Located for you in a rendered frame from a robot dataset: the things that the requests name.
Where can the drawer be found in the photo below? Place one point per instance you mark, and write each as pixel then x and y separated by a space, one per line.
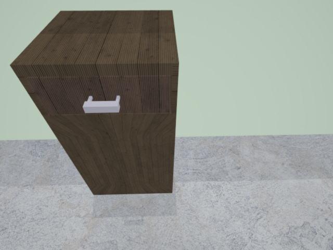
pixel 138 94

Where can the cabinet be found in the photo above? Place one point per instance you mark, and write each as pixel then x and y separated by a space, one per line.
pixel 129 153

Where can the handle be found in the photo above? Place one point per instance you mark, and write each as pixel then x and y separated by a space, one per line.
pixel 101 106

